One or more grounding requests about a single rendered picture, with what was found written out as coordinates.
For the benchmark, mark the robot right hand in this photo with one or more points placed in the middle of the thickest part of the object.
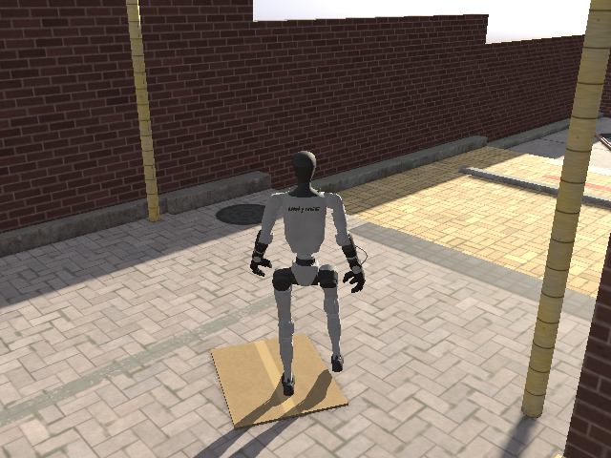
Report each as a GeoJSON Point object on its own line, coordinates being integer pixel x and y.
{"type": "Point", "coordinates": [360, 278]}

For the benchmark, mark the robot torso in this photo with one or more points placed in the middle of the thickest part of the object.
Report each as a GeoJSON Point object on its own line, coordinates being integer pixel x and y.
{"type": "Point", "coordinates": [304, 229]}

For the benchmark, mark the robot left upper arm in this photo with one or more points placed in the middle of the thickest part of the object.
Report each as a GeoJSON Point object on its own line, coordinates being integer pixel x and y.
{"type": "Point", "coordinates": [274, 202]}

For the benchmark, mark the robot right upper arm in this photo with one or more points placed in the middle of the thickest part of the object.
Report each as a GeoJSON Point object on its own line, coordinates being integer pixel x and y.
{"type": "Point", "coordinates": [335, 202]}

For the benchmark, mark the robot left hand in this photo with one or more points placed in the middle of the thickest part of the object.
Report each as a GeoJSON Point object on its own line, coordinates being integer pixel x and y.
{"type": "Point", "coordinates": [256, 270]}

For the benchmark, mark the left robot forearm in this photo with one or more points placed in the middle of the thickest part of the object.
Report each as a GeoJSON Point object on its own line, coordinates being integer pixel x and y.
{"type": "Point", "coordinates": [259, 249]}

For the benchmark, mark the right robot forearm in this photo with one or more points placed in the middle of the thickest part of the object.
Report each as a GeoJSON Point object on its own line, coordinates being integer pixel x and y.
{"type": "Point", "coordinates": [352, 256]}

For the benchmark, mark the left robot thigh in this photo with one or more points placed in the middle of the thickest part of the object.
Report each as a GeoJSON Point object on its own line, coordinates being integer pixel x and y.
{"type": "Point", "coordinates": [282, 283]}

